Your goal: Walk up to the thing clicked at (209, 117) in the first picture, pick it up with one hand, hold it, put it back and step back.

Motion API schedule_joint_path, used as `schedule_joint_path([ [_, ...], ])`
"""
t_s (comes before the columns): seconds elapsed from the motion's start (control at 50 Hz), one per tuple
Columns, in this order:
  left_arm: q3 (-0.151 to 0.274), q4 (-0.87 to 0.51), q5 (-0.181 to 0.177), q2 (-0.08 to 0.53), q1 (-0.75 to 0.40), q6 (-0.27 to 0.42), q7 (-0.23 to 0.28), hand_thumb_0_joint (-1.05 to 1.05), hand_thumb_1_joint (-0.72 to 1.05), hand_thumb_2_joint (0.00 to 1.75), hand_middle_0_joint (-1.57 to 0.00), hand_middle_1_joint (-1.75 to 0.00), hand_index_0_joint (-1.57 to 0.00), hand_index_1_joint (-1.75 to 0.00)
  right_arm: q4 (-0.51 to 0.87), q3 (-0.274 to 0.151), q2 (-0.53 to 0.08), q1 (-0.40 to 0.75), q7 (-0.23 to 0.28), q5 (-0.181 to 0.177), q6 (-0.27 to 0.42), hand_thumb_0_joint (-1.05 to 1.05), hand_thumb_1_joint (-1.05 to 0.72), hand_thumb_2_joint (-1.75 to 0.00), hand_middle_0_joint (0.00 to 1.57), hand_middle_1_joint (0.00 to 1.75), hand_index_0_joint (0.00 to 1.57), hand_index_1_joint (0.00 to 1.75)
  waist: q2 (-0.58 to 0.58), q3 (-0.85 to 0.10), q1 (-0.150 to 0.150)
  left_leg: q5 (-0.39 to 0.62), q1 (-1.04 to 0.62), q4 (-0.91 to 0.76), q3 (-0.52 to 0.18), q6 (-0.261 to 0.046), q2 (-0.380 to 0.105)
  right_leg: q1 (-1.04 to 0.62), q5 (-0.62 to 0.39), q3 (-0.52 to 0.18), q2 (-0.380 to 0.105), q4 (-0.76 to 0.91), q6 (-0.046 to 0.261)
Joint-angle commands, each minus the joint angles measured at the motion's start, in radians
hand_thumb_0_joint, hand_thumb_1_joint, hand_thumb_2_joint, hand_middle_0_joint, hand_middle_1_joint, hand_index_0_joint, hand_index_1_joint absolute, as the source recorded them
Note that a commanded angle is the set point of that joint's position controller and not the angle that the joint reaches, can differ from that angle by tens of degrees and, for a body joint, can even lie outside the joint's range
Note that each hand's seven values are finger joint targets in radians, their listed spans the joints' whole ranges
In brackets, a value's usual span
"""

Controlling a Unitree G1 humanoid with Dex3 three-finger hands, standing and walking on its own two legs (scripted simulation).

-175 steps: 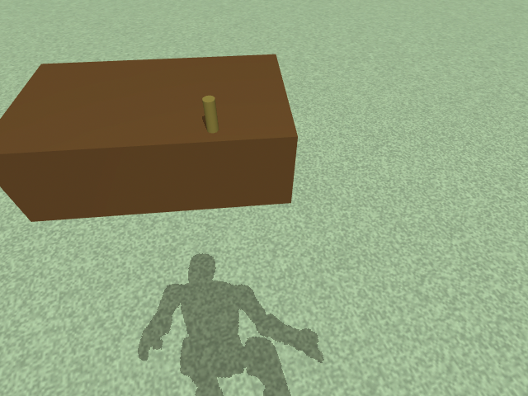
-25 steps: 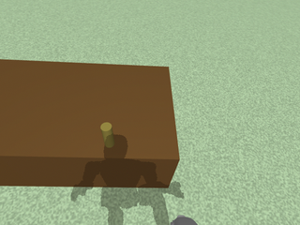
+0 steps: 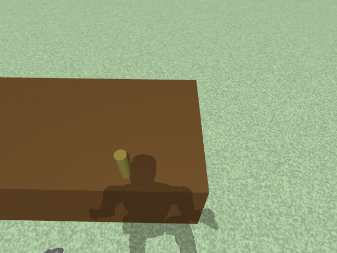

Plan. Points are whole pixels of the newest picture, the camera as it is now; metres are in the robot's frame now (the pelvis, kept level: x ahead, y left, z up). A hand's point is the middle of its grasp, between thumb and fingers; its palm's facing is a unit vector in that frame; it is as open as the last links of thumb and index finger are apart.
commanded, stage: walk up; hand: left
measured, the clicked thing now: (123, 164) +0.49 +0.20 -0.26
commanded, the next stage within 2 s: stand in 1.34 s
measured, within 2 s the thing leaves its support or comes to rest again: neither
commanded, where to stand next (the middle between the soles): +0.10 +0.00 m, yaw +0 degrees
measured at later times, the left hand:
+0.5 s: hand out of the picture +0.08 +0.26 -0.13, palm faces +0.04 -0.94 -0.35, open 7.3 cm
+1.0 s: hand out of the picture +0.11 +0.25 -0.13, palm faces +0.01 -0.95 -0.32, open 7.3 cm
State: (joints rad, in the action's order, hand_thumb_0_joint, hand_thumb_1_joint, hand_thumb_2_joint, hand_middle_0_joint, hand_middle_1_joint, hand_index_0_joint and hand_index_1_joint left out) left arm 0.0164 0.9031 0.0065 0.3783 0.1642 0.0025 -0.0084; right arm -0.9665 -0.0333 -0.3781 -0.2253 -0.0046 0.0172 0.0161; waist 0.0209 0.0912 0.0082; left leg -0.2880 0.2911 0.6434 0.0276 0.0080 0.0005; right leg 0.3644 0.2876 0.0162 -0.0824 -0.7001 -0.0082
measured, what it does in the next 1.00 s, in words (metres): stands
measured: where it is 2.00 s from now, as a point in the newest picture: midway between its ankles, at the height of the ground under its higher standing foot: outside the picture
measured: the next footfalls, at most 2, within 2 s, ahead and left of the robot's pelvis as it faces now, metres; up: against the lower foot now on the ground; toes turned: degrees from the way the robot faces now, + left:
none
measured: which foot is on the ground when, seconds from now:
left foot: down 0.00-1.00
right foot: down 0.00-1.00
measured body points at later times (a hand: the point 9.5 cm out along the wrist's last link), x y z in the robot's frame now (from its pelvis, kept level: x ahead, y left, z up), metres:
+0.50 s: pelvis +0.03 +0.00 +0.02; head +0.04 -0.01 +0.47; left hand +0.08 +0.31 -0.10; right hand +0.15 -0.29 -0.11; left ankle +0.04 +0.13 -0.72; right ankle +0.06 -0.13 -0.72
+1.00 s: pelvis +0.03 +0.00 +0.03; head +0.04 +0.00 +0.48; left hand +0.11 +0.30 -0.11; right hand +0.10 -0.31 -0.11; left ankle +0.04 +0.13 -0.72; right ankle +0.06 -0.14 -0.72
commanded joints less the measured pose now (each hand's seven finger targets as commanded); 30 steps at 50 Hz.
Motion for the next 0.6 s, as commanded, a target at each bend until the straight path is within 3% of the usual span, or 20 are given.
schedule_joint_path([
  [0.0,0.058,0.01,-0.008,0.211,0.011,0.005,0.009,0.0,0.9,0.9,-0.2,-0.3,-0.2,-0.3,0.061,-0.046,-0.277,0.14,0.008,-0.002,0.027,0.0,-0.9,-0.9,0.2,0.3,0.2,0.3,-0.116,-0.007,0.048,-0.299,0.239,-0.35,-0.33,-0.155,-0.259,-0.167,0.149,-0.036,0.022,0.03,0.042],
  [0.04,0.053,0.035,-0.008,0.194,0.002,0.017,0.003,0.0,0.9,0.9,-0.2,-0.3,-0.2,-0.3,0.038,-0.024,-0.222,0.135,0.008,-0.005,0.029,0.0,-0.9,-0.9,0.2,0.3,0.2,0.3,-0.119,-0.011,0.046,-0.178,0.164,-0.307,-0.204,-0.077,-0.165,-0.16,0.03,-0.049,0.01,0.177,0.051],
  [0.08,0.049,0.055,-0.009,0.203,-0.005,0.026,0.004,0.0,0.9,0.9,-0.2,-0.3,-0.2,-0.3,0.017,-0.017,-0.209,0.126,0.004,-0.009,0.035,0.0,-0.9,-0.9,0.2,0.3,0.2,0.3,-0.139,-0.077,0.035,-0.021,0.081,-0.251,-0.172,-0.055,-0.139,-0.193,-0.078,-0.07,-0.007,0.224,0.053],
  [0.1,0.045,0.069,-0.011,0.199,-0.025,0.027,0.005,0.0,0.9,0.9,-0.2,-0.3,-0.2,-0.3,0.003,-0.013,-0.204,0.119,0.003,-0.011,0.033,0.0,-0.9,-0.9,0.2,0.3,0.2,0.3,-0.131,-0.09,0.025,-0.026,0.062,-0.25,-0.169,-0.05,-0.131,-0.189,-0.06,-0.079,-0.013,0.243,0.053],
  [0.16,0.033,0.087,-0.006,0.203,-0.075,0.028,0.001,0.0,0.9,0.9,-0.2,-0.3,-0.2,-0.3,-0.021,-0.013,-0.21,0.13,0.005,-0.012,0.025,0.0,-0.9,-0.9,0.2,0.3,0.2,0.3,-0.109,-0.075,0.005,-0.117,0.026,-0.297,-0.17,-0.049,-0.129,-0.15,0.021,-0.093,-0.027,0.297,0.048],
  [0.3,0.024,0.155,-0.012,0.2,-0.085,0.034,0.001,0.0,0.9,0.9,-0.2,-0.3,-0.2,-0.3,-0.064,-0.006,-0.209,0.161,0.008,-0.023,0.03,0.0,-0.9,-0.9,0.2,0.3,0.2,0.3,-0.043,-0.146,0.005,0.193,-0.111,-0.277,-0.135,-0.044,-0.13,-0.214,-0.23,-0.072,-0.048,0.336,0.033],
  [0.4,0.022,0.184,-0.012,0.189,-0.098,0.033,0.003,0.0,0.9,0.9,-0.2,-0.3,-0.2,-0.3,-0.089,-0.009,-0.201,0.18,0.009,-0.025,0.021,0.0,-0.9,-0.9,0.2,0.3,0.2,0.3,-0.013,-0.157,0.0,0.234,-0.16,-0.289,-0.122,-0.04,-0.129,-0.226,-0.242,-0.068,-0.059,0.37,0.029],
  [0.58,0.028,0.204,-0.003,0.182,-0.117,0.031,0.008,0.0,0.9,0.9,-0.2,-0.3,-0.2,-0.3,-0.115,-0.007,-0.189,0.22,0.006,-0.019,0.014,0.0,-0.9,-0.9,0.2,0.3,0.2,0.3,0.0,-0.13,0.005,0.207,-0.162,-0.338,-0.116,-0.03,-0.128,-0.23,-0.199,-0.06,-0.058,0.414,0.017],
])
